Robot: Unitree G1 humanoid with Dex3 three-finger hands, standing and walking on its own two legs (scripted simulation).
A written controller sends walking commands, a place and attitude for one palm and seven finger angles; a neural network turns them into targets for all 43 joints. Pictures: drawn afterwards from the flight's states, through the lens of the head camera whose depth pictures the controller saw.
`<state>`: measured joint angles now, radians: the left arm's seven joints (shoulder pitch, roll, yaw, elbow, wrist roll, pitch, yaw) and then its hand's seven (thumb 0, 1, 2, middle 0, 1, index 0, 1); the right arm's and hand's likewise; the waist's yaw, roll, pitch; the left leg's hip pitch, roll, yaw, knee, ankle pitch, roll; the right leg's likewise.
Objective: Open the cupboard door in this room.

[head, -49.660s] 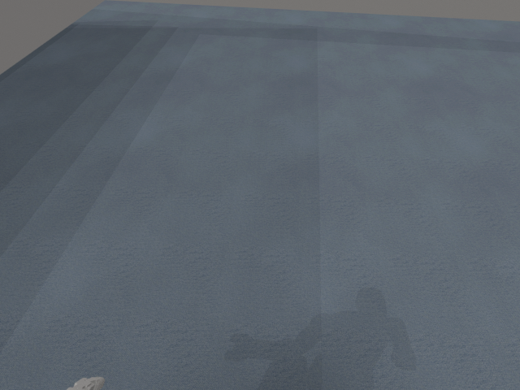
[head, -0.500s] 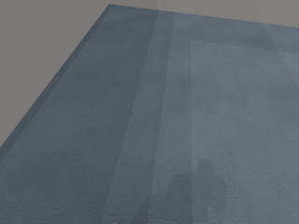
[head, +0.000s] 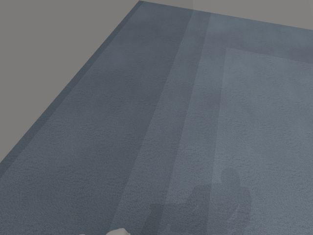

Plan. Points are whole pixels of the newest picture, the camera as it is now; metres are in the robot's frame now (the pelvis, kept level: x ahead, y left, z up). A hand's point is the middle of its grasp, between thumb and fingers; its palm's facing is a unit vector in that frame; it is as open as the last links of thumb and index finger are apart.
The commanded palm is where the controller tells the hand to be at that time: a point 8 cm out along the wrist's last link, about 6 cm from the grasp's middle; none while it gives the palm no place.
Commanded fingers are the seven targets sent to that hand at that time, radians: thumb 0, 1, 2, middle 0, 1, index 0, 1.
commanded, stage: turn to face it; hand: left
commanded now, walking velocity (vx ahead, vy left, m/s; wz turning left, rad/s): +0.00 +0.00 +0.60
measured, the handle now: out of the picture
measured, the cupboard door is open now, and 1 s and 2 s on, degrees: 46 46 46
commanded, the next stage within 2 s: none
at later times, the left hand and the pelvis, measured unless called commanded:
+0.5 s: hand out of the picture +0.08 +0.15 -0.14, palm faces +0.29 -0.91 -0.30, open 7.3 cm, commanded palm none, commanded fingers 0.00 0.90 0.90 -0.20 -0.30 -0.20 -0.30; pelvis +0.07 -0.06 +0.01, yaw +17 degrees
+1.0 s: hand out of the picture +0.06 +0.16 -0.15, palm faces +0.57 -0.77 -0.28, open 7.3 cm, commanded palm none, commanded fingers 0.00 0.90 0.90 -0.20 -0.30 -0.20 -0.30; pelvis +0.10 -0.07 +0.00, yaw +35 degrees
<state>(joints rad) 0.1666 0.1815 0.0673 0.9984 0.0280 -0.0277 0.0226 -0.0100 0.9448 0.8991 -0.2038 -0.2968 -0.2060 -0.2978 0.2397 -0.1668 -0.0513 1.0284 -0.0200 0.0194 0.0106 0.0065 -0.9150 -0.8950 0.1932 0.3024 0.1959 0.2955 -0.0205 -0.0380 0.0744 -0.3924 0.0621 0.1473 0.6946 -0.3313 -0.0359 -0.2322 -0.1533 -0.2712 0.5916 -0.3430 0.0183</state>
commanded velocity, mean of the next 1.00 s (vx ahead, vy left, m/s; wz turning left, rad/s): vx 0.00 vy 0.00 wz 0.60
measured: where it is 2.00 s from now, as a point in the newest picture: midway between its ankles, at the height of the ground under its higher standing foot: outside the picture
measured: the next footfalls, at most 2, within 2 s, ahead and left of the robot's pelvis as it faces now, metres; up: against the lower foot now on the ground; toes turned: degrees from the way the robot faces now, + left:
left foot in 0.02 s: +0.09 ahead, +0.12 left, +0.00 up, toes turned +9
right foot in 0.34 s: +0.11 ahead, -0.15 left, +0.00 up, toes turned +7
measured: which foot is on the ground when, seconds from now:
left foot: up 0.00-0.00, down 0.02-0.32, up 0.34-0.70, down 0.72-1.00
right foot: down 0.00-0.02, up 0.04-0.32, down 0.34-0.72, up 0.74-1.00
